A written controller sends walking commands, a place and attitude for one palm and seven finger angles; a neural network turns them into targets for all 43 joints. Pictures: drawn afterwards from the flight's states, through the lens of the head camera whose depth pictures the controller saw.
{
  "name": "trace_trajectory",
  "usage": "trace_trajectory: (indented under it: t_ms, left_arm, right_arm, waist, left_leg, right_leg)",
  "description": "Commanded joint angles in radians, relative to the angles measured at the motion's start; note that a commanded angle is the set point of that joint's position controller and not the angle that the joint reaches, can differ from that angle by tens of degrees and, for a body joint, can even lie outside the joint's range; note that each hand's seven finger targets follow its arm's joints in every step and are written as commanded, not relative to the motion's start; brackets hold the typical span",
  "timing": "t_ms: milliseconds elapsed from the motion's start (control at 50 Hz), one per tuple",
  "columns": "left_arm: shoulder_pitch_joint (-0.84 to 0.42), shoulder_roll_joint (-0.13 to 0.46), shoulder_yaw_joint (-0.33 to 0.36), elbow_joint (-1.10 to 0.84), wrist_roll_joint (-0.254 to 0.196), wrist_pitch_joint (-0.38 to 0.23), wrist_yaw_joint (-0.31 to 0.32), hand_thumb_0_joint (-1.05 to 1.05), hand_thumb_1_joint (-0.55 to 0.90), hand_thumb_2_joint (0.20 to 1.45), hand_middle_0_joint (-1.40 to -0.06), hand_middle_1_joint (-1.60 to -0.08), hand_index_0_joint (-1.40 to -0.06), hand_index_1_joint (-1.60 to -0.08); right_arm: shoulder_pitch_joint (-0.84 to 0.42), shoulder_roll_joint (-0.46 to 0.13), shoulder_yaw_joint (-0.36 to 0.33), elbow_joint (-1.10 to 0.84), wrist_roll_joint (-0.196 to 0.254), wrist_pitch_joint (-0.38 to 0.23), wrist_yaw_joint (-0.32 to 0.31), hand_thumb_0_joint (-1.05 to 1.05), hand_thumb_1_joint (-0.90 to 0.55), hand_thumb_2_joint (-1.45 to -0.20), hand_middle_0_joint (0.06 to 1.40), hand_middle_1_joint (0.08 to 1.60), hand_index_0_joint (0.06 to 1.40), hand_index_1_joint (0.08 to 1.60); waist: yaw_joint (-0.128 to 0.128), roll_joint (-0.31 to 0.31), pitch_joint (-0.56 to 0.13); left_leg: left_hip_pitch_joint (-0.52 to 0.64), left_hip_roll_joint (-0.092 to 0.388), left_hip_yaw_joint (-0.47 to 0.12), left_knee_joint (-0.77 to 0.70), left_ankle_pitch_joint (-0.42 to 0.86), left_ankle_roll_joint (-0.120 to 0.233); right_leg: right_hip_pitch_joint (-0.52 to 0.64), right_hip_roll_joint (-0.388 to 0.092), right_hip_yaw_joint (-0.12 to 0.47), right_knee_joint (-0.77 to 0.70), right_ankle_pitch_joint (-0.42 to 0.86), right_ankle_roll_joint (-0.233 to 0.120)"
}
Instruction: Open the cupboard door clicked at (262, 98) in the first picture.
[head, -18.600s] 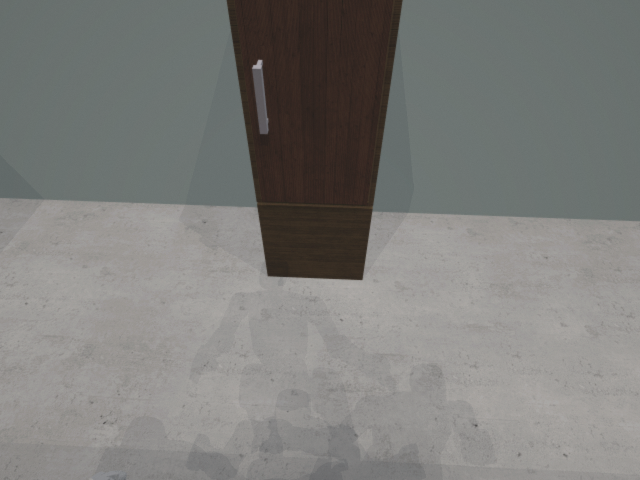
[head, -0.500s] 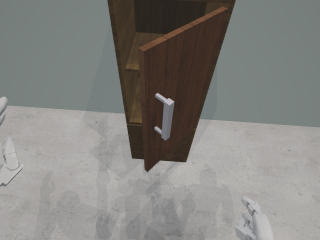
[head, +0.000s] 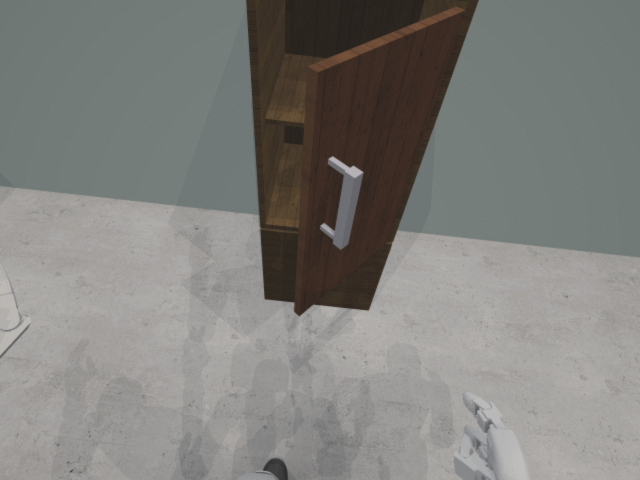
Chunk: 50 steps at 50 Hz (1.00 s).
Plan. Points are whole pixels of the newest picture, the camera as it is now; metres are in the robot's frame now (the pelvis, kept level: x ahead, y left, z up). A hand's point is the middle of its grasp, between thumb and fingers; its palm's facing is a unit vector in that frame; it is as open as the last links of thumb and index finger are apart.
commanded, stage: step back with the hand held close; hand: left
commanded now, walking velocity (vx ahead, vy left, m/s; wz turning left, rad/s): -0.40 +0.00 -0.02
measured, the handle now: (338, 205) +0.52 +0.03 +0.02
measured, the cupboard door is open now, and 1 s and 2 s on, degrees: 50 50 50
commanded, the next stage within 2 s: stop stepping back and stand still in 0.02 s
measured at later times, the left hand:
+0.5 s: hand (0, 435) +0.12 +0.25 +0.17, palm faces +0.38 -0.79 -0.48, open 7.4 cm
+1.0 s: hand out of the picture +0.10 +0.28 +0.16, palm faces +0.39 -0.80 -0.46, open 7.4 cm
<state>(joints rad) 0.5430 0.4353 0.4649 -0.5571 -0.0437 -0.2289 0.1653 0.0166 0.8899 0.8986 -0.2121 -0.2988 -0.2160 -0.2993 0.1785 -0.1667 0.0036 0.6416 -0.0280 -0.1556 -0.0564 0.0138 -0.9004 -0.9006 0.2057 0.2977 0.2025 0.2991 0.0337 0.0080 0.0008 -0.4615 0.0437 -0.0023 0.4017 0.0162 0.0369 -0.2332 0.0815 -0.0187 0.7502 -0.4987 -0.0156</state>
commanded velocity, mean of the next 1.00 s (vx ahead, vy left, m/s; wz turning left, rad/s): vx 0.05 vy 0.01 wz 0.00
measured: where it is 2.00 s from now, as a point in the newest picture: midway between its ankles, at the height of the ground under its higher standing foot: outside the picture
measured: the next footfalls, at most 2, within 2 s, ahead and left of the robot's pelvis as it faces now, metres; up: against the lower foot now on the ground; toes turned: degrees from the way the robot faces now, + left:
right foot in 0.06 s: -0.05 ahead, -0.09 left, +0.00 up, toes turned -6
left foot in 0.16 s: +0.11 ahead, +0.07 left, +0.00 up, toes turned -2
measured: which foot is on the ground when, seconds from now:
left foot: down 0.00-0.06, up 0.08-0.14, down 0.16-0.38, up 0.40-0.58, down 0.60-1.00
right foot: up 0.00-0.04, down 0.06-1.00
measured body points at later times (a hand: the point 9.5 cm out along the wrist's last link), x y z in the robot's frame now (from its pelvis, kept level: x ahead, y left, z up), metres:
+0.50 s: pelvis -0.08 -0.01 +0.01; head -0.09 +0.01 +0.46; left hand +0.09 +0.29 +0.19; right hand +0.04 -0.27 -0.08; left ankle -0.03 +0.10 -0.70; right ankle -0.09 -0.09 -0.74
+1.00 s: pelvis -0.11 +0.02 +0.01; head -0.11 +0.02 +0.46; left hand +0.07 +0.32 +0.19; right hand +0.04 -0.21 -0.08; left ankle -0.08 +0.13 -0.73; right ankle -0.09 -0.09 -0.73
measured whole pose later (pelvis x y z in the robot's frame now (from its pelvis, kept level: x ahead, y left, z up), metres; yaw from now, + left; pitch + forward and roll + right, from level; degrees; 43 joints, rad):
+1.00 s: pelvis -0.11 +0.02 +0.01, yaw -3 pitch -1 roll -1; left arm 0.55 0.38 0.39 -0.41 -0.02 -0.21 0.14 0.02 0.89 0.90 -0.21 -0.30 -0.22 -0.30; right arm 0.23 -0.20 0.03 0.65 -0.02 -0.16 -0.07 0.01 -0.90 -0.90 0.21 0.30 0.20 0.30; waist 0.02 0.02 -0.01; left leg -0.24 0.03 0.05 0.46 -0.21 0.00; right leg -0.22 0.01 -0.06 0.42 -0.19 -0.02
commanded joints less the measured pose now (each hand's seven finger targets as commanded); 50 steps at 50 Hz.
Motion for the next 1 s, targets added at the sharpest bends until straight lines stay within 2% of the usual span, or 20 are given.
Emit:
trace_trajectory:
  t_ms: [0,20,40,80,100,140,160,180,200,240,300,320,360,380,440,540,640,720,820,980]
  left_arm:
    - [-0.088,0.164,0.038,-0.195,-0.017,-0.063,-0.007,0.0,0.9,0.9,-0.2,-0.3,-0.2,-0.3]
    - [-0.106,0.229,0.082,-0.201,-0.014,-0.075,0.0,0.0,0.9,0.9,-0.2,-0.3,-0.2,-0.3]
    - [-0.152,0.263,0.108,-0.203,-0.004,-0.087,0.011,0.0,0.9,0.9,-0.2,-0.3,-0.2,-0.3]
    - [-0.19,0.244,0.078,-0.197,0.004,-0.066,-0.007,0.0,0.9,0.9,-0.2,-0.3,-0.2,-0.3]
    - [-0.127,0.247,0.098,-0.175,0.003,-0.038,-0.015,0.0,0.9,0.9,-0.2,-0.3,-0.2,-0.3]
    - [-0.033,0.212,0.103,-0.178,-0.019,-0.005,-0.029,0.0,0.9,0.9,-0.2,-0.3,-0.2,-0.3]
    - [-0.005,0.224,0.11,-0.193,-0.029,-0.012,-0.03,0.0,0.9,0.9,-0.2,-0.3,-0.2,-0.3]
    - [0.044,0.239,0.133,-0.211,-0.031,-0.029,-0.03,0.0,0.9,0.9,-0.2,-0.3,-0.2,-0.3]
    - [0.071,0.23,0.143,-0.24,-0.033,-0.032,-0.023,0.0,0.9,0.9,-0.2,-0.3,-0.2,-0.3]
    - [0.122,0.2,0.132,-0.239,-0.032,-0.013,-0.002,0.0,0.9,0.9,-0.2,-0.3,-0.2,-0.3]
    - [0.148,0.172,0.1,-0.211,-0.021,0.011,0.006,0.0,0.9,0.9,-0.2,-0.3,-0.2,-0.3]
    - [0.153,0.181,0.1,-0.189,-0.016,0.015,0.005,0.0,0.9,0.9,-0.2,-0.3,-0.2,-0.3]
    - [0.084,0.221,0.122,-0.174,-0.015,0.008,0.003,0.0,0.9,0.9,-0.2,-0.3,-0.2,-0.3]
    - [-0.016,0.221,0.128,-0.192,-0.01,-0.003,0.01,0.0,0.9,0.9,-0.2,-0.3,-0.2,-0.3]
    - [-0.108,0.15,0.042,-0.043,0.014,-0.005,0.008,0.0,0.9,0.9,-0.2,-0.3,-0.2,-0.3]
    - [-0.147,0.15,0.024,-0.074,0.035,-0.029,0.017,0.0,0.9,0.9,-0.2,-0.3,-0.2,-0.3]
    - [-0.063,0.18,0.08,-0.151,0.02,-0.051,0.004,0.0,0.9,0.9,-0.2,-0.3,-0.2,-0.3]
    - [-0.008,0.141,0.068,-0.067,0.008,-0.05,-0.004,0.0,0.9,0.9,-0.2,-0.3,-0.2,-0.3]
    - [-0.011,0.136,0.061,-0.052,0.004,-0.048,-0.007,0.0,0.9,0.9,-0.2,-0.3,-0.2,-0.3]
    - [-0.085,0.138,0.044,-0.069,0.015,-0.036,-0.005,0.0,0.9,0.9,-0.2,-0.3,-0.2,-0.3]
  right_arm:
    - [-0.074,-0.153,-0.055,-0.111,0.004,-0.029,-0.002,0.0,-0.9,-0.9,0.2,0.3,0.2,0.3]
    - [-0.082,-0.148,-0.048,-0.106,0.002,-0.019,-0.009,0.0,-0.9,-0.9,0.2,0.3,0.2,0.3]
    - [-0.103,-0.14,-0.035,-0.105,-0.01,-0.028,-0.014,0.0,-0.9,-0.9,0.2,0.3,0.2,0.3]
    - [-0.114,-0.149,-0.046,-0.118,0.021,-0.042,-0.031,0.0,-0.9,-0.9,0.2,0.3,0.2,0.3]
    - [-0.118,-0.146,-0.04,-0.137,0.022,-0.026,-0.042,0.0,-0.9,-0.9,0.2,0.3,0.2,0.3]
    - [-0.104,-0.169,-0.034,-0.162,0.03,-0.014,-0.049,0.0,-0.9,-0.9,0.2,0.3,0.2,0.3]
    - [-0.086,-0.178,-0.04,-0.168,0.029,-0.025,-0.037,0.0,-0.9,-0.9,0.2,0.3,0.2,0.3]
    - [-0.082,-0.168,-0.046,-0.17,0.01,-0.053,-0.027,0.0,-0.9,-0.9,0.2,0.3,0.2,0.3]
    - [-0.071,-0.155,-0.042,-0.165,0.001,-0.062,-0.019,0.0,-0.9,-0.9,0.2,0.3,0.2,0.3]
    - [-0.065,-0.147,-0.032,-0.172,0.004,-0.059,-0.019,0.0,-0.9,-0.9,0.2,0.3,0.2,0.3]
    - [-0.079,-0.164,-0.031,-0.188,0.001,-0.042,-0.025,0.0,-0.9,-0.9,0.2,0.3,0.2,0.3]
    - [-0.075,-0.161,-0.035,-0.184,0.0,-0.028,-0.026,0.0,-0.9,-0.9,0.2,0.3,0.2,0.3]
    - [-0.059,-0.164,-0.05,-0.157,-0.01,0.004,-0.027,0.0,-0.9,-0.9,0.2,0.3,0.2,0.3]
    - [-0.055,-0.168,-0.05,-0.139,-0.019,0.007,-0.024,0.0,-0.9,-0.9,0.2,0.3,0.2,0.3]
    - [-0.01,-0.163,-0.042,-0.107,0.01,-0.014,-0.038,0.0,-0.9,-0.9,0.2,0.3,0.2,0.3]
    - [-0.019,-0.172,-0.038,-0.104,0.013,-0.068,-0.055,0.0,-0.9,-0.9,0.2,0.3,0.2,0.3]
    - [-0.019,-0.164,-0.028,-0.13,0.016,-0.071,-0.036,0.0,-0.9,-0.9,0.2,0.3,0.2,0.3]
    - [-0.023,-0.167,-0.036,-0.135,0.021,-0.073,-0.024,0.0,-0.9,-0.9,0.2,0.3,0.2,0.3]
    - [-0.03,-0.162,-0.034,-0.138,0.018,-0.06,-0.016,0.0,-0.9,-0.9,0.2,0.3,0.2,0.3]
    - [-0.045,-0.161,-0.033,-0.146,0.017,-0.057,-0.029,0.0,-0.9,-0.9,0.2,0.3,0.2,0.3]
  waist:
    - [-0.034,0.06,-0.128]
    - [-0.034,-0.071,-0.151]
    - [-0.023,-0.086,-0.136]
    - [-0.033,-0.23,-0.163]
    - [-0.039,-0.182,-0.125]
    - [-0.031,0.109,-0.171]
    - [-0.021,0.23,-0.227]
    - [-0.008,0.307,-0.257]
    - [-0.008,0.251,-0.26]
    - [-0.019,0.171,-0.191]
    - [-0.028,0.259,-0.097]
    - [-0.035,0.187,-0.078]
    - [-0.04,-0.156,-0.063]
    - [-0.037,-0.166,-0.044]
    - [-0.07,-0.099,-0.012]
    - [-0.038,0.012,0.006]
    - [-0.033,0.143,-0.079]
    - [-0.034,0.033,-0.064]
    - [-0.04,0.024,-0.04]
    - [-0.036,0.055,-0.05]
  left_leg:
    - [0.281,0.089,-0.066,0.012,-0.222,-0.045]
    - [0.34,0.03,-0.032,0.205,-0.211,-0.069]
    - [0.315,-0.01,0.004,0.338,-0.269,-0.078]
    - [0.245,-0.077,0.016,0.384,-0.29,-0.074]
    - [0.223,-0.071,0.031,0.27,-0.194,-0.065]
    - [0.418,0.029,-0.079,-0.009,0.34,-0.02]
    - [0.458,0.148,-0.219,-0.107,0.355,0.026]
    - [0.443,0.2,-0.356,-0.21,0.069,0.014]
    - [0.357,0.223,-0.389,-0.274,-0.273,0.017]
    - [0.228,0.167,-0.252,-0.331,-0.529,0.019]
    - [0.017,0.072,-0.097,-0.311,-0.626,-0.039]
    - [0.018,0.023,-0.043,-0.2,-0.563,-0.05]
    - [0.197,-0.078,-0.002,0.38,-0.35,-0.069]
    - [0.127,-0.06,-0.039,0.545,-0.348,-0.066]
    - [0.091,-0.005,-0.014,0.494,-0.327,-0.047]
    - [0.238,-0.01,0.028,0.02,-0.335,0.007]
    - [0.231,0.088,-0.087,-0.032,0.068,0.011]
    - [0.17,0.055,-0.035,-0.005,-0.089,-0.006]
    - [0.197,0.018,-0.018,0.001,-0.253,-0.016]
    - [0.21,0.025,-0.031,-0.08,-0.254,-0.016]
  right_leg:
    - [-0.081,-0.165,0.166,-0.525,0.161,-0.086]
    - [-0.197,-0.303,0.311,-0.574,0.265,-0.132]
    - [-0.23,-0.375,0.303,-0.562,0.456,-0.143]
    - [-0.105,-0.286,0.139,-0.417,0.788,-0.099]
    - [-0.052,-0.243,0.08,-0.348,0.932,-0.061]
    - [-0.084,-0.069,-0.031,-0.162,0.588,0.044]
    - [-0.096,-0.007,-0.006,-0.049,0.105,0.037]
    - [-0.117,0.01,0.046,0.074,-0.095,0.016]
    - [-0.071,-0.009,0.08,0.125,-0.087,0.009]
    - [0.012,-0.012,0.017,-0.016,-0.012,0.001]
    - [0.203,0.01,-0.086,-0.27,0.036,-0.013]
    - [0.183,-0.029,-0.057,-0.387,0.055,-0.023]
    - [-0.243,-0.36,0.331,-0.677,-0.177,-0.134]
    - [-0.302,-0.432,0.394,-0.683,-0.194,-0.176]
    - [-0.231,-0.33,0.208,-0.58,-0.082,-0.098]
    - [-0.08,-0.243,0.166,-0.447,0.089,-0.057]
    - [0.061,-0.104,-0.006,-0.225,0.433,0.013]
    - [0.097,-0.125,0.047,-0.316,0.422,0.008]
    - [0.011,-0.148,0.102,-0.425,0.264,-0.004]
    - [0.044,-0.115,0.048,-0.419,0.294,0.017]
